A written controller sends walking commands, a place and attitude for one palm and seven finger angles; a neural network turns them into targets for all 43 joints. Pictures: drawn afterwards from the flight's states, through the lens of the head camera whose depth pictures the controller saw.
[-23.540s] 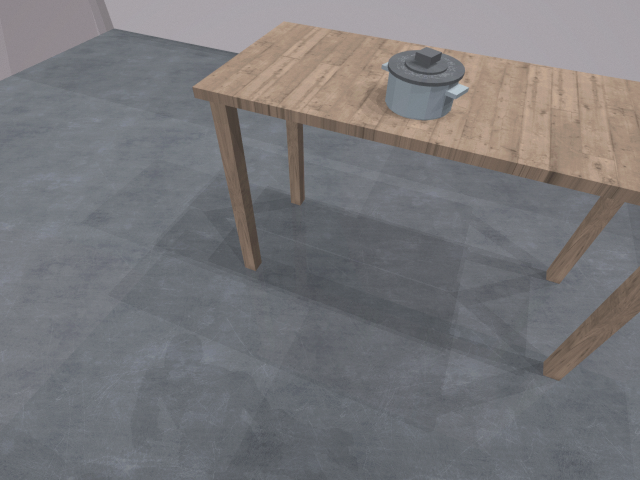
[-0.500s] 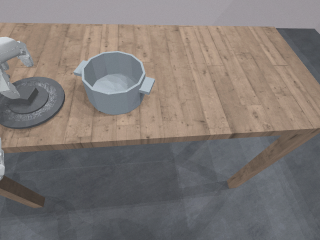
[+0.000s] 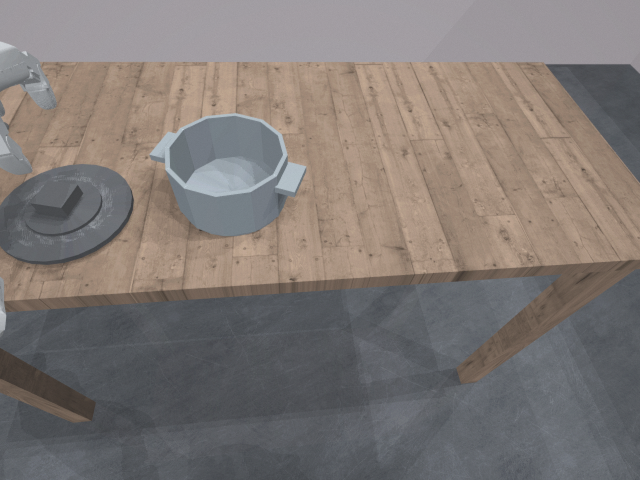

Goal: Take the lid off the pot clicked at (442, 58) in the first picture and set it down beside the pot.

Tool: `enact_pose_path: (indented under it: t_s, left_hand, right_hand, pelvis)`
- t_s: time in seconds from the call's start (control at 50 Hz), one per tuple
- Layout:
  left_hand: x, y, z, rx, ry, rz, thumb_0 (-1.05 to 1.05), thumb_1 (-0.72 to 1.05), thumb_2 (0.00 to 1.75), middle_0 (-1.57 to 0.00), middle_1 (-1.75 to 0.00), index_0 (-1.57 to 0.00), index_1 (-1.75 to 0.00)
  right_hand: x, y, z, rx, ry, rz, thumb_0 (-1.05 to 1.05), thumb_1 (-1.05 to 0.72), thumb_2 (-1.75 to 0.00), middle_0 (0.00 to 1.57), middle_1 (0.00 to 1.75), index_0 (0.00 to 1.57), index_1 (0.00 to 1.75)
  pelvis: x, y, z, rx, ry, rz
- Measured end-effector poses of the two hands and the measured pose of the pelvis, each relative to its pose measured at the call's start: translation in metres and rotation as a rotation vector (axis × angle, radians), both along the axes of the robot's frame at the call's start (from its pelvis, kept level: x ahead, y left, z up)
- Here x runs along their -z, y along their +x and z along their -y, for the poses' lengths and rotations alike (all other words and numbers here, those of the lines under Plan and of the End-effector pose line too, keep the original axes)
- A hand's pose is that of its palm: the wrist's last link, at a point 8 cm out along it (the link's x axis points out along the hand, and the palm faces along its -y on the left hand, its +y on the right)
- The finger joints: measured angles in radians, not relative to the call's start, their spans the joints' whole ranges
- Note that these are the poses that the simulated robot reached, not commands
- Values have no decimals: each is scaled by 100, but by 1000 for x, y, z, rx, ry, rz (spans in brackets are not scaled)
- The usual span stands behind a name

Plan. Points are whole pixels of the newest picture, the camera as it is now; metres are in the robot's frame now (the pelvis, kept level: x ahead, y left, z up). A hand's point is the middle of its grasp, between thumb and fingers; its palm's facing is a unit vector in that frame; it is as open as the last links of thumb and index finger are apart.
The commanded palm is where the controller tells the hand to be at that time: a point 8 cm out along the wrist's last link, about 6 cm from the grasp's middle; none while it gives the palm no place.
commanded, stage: raise the empty hand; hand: left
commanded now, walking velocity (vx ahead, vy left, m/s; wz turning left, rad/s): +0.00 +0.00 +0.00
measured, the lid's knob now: (57, 198) +0.49 +0.33 +0.05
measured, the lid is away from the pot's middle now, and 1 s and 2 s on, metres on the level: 0.23 0.23 0.23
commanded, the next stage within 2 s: draw the hand back to the body in 0.46 s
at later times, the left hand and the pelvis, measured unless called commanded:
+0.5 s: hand out of the picture +0.48 +0.33 +0.22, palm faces -0.30 -0.12 -0.95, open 11.1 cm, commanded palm +0.50 +0.32 +0.28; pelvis +0.01 +0.00 +0.01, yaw +0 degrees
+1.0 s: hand out of the picture +0.44 +0.32 +0.21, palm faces -0.24 -0.07 -0.97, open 11.1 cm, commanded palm +0.41 +0.31 +0.27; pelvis +0.01 +0.00 +0.01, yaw +1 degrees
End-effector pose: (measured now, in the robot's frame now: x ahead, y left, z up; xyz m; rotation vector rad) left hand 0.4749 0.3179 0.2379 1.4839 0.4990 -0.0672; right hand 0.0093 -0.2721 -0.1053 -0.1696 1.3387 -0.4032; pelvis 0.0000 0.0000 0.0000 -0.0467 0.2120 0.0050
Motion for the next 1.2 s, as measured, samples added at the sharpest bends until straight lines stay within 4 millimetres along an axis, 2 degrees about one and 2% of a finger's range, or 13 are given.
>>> enact_pose_path:
  t_s: [0.44,0.74,0.88,1.06,1.14,1.2]
  left_hand:
    - [-42,4,-10,-83,6,47,0,-4,71,-39,-81,-39,-81]
    - [-37,6,-2,-56,17,58,0,-4,71,-39,-81,-39,-81]
    - [-31,-12,1,-21,30,85,0,-4,71,-39,-81,-39,-81]
    - [-26,-52,-2,-18,41,102,0,-4,71,-39,-81,-39,-81]
    - [-32,-70,10,49,-561,497,0,-4,71,-39,-81,-40,-81]
    - [-32,-82,17,29,-855,746,0,-4,71,-40,-81,-40,-81]
  right_hand:
    - [-4,11,4,-13,1,16,0,-91,-90,20,30,20,30]
    - [-2,23,0,-21,33,36,0,-91,-90,20,30,20,30]
    - [-2,47,-3,-62,59,93,0,-91,-90,20,30,20,30]
    - [-10,99,-11,-168,78,220,0,-91,-90,20,30,20,30]
    - [-20,117,-20,-257,75,316,0,-91,-90,20,30,20,30]
    - [-27,125,-25,-298,73,357,0,-91,-90,20,30,20,30]
  pelvis:
    - [-5,8,3,-3,4,5]
    - [-6,11,3,3,11,12]
    - [-7,10,3,-3,14,39]
    - [-9,3,5,-25,19,88]
    - [-12,-1,8,-27,26,144]
    - [-14,1,14,-14,29,171]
